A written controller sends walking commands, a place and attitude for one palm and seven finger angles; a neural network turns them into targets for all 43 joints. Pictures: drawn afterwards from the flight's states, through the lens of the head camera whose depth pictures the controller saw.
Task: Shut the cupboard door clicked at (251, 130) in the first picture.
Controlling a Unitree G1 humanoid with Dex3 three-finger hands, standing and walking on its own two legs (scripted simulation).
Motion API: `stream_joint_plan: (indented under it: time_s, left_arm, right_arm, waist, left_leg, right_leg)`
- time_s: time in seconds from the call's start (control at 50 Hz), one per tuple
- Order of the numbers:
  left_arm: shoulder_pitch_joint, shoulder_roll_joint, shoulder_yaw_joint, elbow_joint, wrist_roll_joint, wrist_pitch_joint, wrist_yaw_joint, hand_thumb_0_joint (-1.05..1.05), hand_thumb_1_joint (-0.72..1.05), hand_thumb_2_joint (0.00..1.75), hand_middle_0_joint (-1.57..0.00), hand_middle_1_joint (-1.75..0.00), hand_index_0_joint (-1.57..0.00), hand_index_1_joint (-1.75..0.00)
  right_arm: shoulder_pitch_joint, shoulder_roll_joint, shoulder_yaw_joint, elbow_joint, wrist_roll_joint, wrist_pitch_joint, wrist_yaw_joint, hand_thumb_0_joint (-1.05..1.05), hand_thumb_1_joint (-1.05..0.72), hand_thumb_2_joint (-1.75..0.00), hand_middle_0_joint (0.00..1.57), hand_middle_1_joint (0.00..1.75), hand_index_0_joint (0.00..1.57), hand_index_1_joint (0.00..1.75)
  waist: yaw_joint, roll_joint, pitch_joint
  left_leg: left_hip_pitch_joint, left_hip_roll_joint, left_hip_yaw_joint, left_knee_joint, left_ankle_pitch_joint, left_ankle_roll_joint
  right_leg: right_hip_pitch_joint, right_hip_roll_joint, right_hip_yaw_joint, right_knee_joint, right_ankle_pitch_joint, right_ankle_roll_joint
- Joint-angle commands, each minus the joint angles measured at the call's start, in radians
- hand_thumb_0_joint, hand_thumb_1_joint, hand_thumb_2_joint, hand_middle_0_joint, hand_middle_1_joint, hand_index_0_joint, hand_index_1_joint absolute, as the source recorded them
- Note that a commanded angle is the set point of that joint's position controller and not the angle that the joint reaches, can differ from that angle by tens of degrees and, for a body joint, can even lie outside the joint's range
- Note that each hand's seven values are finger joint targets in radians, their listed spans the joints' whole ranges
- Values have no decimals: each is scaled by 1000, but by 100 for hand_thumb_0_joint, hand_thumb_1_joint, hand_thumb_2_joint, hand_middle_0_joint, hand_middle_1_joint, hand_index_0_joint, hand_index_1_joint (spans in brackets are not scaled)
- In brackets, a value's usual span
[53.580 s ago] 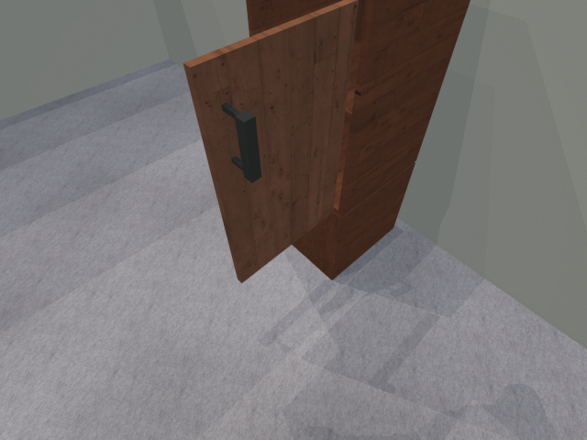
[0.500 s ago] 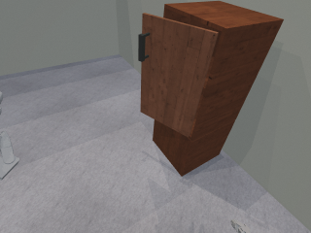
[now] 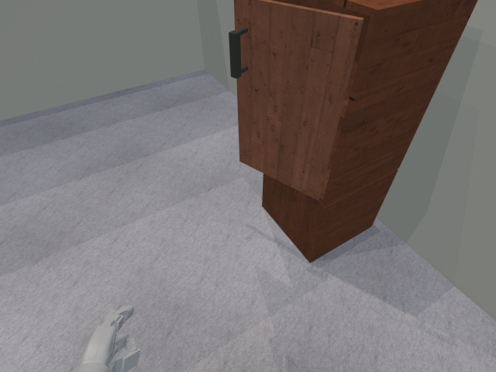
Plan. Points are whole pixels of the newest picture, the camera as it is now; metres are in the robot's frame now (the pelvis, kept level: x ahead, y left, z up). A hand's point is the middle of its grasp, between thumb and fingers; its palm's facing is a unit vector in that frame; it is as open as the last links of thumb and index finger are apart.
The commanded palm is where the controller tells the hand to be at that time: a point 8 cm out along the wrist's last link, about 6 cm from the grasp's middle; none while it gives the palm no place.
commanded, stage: let the arm hang, fingers relaxed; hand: left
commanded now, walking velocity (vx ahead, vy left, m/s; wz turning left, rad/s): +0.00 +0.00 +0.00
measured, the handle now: (240, 53) +0.92 +0.03 +0.13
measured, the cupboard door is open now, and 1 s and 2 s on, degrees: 22 22 22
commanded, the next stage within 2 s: look to check the result in 0.90 s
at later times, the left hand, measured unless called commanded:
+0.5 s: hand out of the picture -0.05 +0.18 -0.15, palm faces -0.01 -0.98 -0.20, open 7.3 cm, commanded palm none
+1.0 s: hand out of the picture -0.02 +0.18 -0.15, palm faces -0.02 -0.99 -0.16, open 7.3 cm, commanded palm none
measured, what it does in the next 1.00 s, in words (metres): stands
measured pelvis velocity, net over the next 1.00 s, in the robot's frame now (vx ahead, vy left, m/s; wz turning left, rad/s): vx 0.00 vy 0.02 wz -0.06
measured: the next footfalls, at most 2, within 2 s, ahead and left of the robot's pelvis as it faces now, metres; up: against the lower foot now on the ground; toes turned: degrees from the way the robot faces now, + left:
none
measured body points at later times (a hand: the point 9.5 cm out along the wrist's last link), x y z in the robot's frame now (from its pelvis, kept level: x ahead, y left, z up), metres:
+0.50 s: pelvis +0.00 +0.01 +0.03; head +0.00 +0.01 +0.48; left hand -0.05 +0.23 -0.13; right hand -0.03 -0.20 -0.14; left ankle +0.03 +0.11 -0.72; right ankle -0.01 -0.09 -0.72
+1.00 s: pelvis +0.00 +0.02 +0.03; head +0.00 +0.02 +0.48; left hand -0.01 +0.23 -0.13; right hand -0.05 -0.17 -0.14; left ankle +0.03 +0.11 -0.72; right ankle -0.01 -0.09 -0.72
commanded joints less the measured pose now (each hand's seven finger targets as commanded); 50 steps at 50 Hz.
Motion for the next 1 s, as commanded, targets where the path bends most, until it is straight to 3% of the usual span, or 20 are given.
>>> stream_joint_plan:
  time_s: [0.0, 0.02, 0.04, 0.06, 0.08, 0.12, 0.18, 0.26, 0.38, 0.68, 0.98]
  left_arm:
    - [13, 115, -15, 113, -11, -41, -5, 0, 90, 90, -20, -30, -20, -30]
    - [43, 96, -13, 183, -15, -44, -5, 0, 90, 90, -20, -30, -20, -30]
    - [67, 92, -16, 252, -16, -51, -7, 0, 90, 90, -20, -30, -20, -30]
    - [76, 85, -18, 310, -17, -59, -7, 0, 90, 90, -20, -30, -20, -30]
    - [98, 45, -7, 341, -12, -67, -5, 0, 90, 90, -20, -30, -20, -30]
    - [93, 51, -13, 388, -15, -73, -2, 0, 90, 90, -20, -30, -20, -30]
    - [103, 54, -29, 464, -18, -79, -2, 0, 90, 90, -20, -30, -20, -30]
    - [124, 37, -46, 543, -18, -79, 2, 0, 90, 90, -20, -30, -20, -30]
    - [173, 15, -57, 619, -20, -78, 9, 0, 90, 90, -20, -30, -20, -30]
    - [222, -33, -53, 652, -17, -76, 19, 0, 90, 90, -20, -30, -20, -30]
    - [208, -24, -47, 637, -16, -78, 20, 0, 90, 90, -20, -30, -20, -30]
  right_arm:
    - [3, -115, 3, -29, -8, -38, -12, 0, -90, -90, 20, 30, 20, 30]
    - [-17, -100, 8, -5, -5, -37, -18, 0, -90, -90, 20, 30, 20, 30]
    - [-27, -81, 13, 20, -1, -37, -22, 0, -90, -90, 20, 30, 20, 30]
    - [-15, -55, 17, 45, 3, -36, -24, 0, -90, -90, 20, 30, 20, 30]
    - [5, -25, 13, 65, 0, -39, -26, 0, -90, -90, 20, 30, 20, 30]
    - [42, -5, 11, 103, 5, -37, -27, 0, -90, -90, 20, 30, 20, 30]
    - [74, 7, 12, 156, 12, -35, -29, 0, -90, -90, 20, 30, 20, 30]
    - [109, 16, 14, 211, 19, -28, -32, 0, -90, -90, 20, 30, 20, 30]
    - [135, 40, 21, 272, 20, -26, -33, 0, -90, -90, 20, 30, 20, 30]
    - [183, 84, 25, 315, 19, -33, -38, 0, -90, -90, 20, 30, 20, 30]
    - [195, 73, 21, 307, 20, -38, -36, 0, -90, -90, 20, 30, 20, 30]
  waist:
    - [45, 112, -4]
    - [67, 115, -12]
    - [73, 88, -20]
    - [65, 62, -24]
    - [57, 89, -55]
    - [45, 118, -49]
    - [41, 41, -21]
    - [35, -48, 58]
    - [38, -78, 102]
    - [45, -16, 141]
    - [41, -41, 117]
  left_leg:
    - [29, 172, -256, -310, 470, 86]
    - [-11, 167, -235, -343, 366, 87]
    - [-16, 134, -186, -340, 292, 64]
    - [-2, 102, -138, -329, 241, 40]
    - [45, 84, -105, -327, 199, 28]
    - [95, 82, -90, -325, 213, 22]
    - [130, 87, -76, -340, 249, 19]
    - [145, 95, -70, -374, 212, 22]
    - [155, 87, -55, -405, 150, 26]
    - [102, 84, -67, -453, 78, 33]
    - [119, 89, -71, -448, 111, 37]
  right_leg:
    - [69, -40, 111, -132, 143, 20]
    - [133, -39, 127, -184, 127, 15]
    - [173, -52, 145, -246, 163, 6]
    - [184, -73, 162, -292, 195, -6]
    - [177, -90, 172, -331, 198, -21]
    - [158, -100, 172, -363, 226, -30]
    - [150, -103, 162, -392, 264, -27]
    - [99, -93, 161, -427, 202, -19]
    - [61, -93, 170, -446, 130, -15]
    - [56, -75, 168, -401, 144, -9]
    - [68, -77, 169, -384, 173, -6]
